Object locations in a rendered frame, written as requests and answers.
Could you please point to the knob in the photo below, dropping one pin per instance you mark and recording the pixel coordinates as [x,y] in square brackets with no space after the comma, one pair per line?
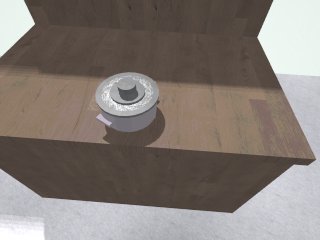
[126,86]

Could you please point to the pot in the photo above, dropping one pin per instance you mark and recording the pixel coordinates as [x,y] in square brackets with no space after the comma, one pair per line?
[131,124]

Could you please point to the lid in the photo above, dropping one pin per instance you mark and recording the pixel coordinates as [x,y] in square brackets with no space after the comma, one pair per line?
[113,103]

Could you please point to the table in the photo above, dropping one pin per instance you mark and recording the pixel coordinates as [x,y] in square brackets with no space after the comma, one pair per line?
[223,131]

